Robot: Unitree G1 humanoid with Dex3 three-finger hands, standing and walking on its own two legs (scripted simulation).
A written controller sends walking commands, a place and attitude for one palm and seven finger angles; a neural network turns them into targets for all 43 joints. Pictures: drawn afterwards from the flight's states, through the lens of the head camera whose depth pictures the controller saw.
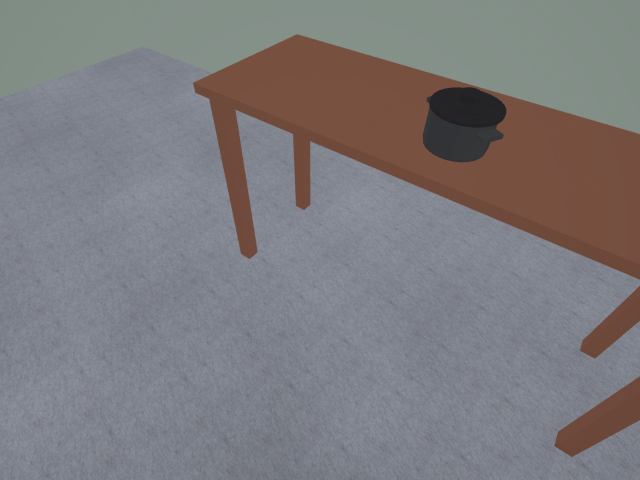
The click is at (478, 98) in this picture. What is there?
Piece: lid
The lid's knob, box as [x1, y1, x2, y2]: [459, 87, 481, 104]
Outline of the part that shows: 461,89 459,96 460,101 467,104 478,103 481,96 481,92 478,89 471,87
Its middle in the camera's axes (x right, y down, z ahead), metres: +0.32 -0.30 +0.82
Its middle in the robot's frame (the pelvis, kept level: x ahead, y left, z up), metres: +0.84 -0.27 +0.09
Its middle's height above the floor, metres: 0.87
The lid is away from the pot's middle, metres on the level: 0.00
